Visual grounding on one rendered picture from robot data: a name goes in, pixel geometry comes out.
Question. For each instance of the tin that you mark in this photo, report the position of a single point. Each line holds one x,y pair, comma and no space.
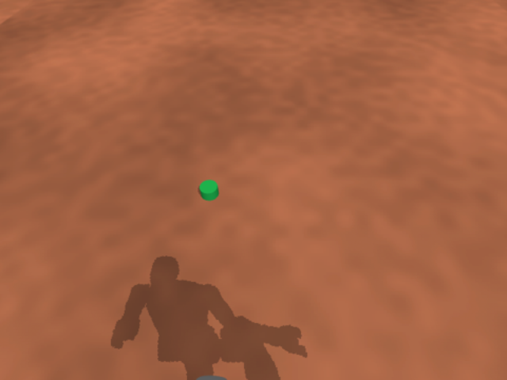
209,190

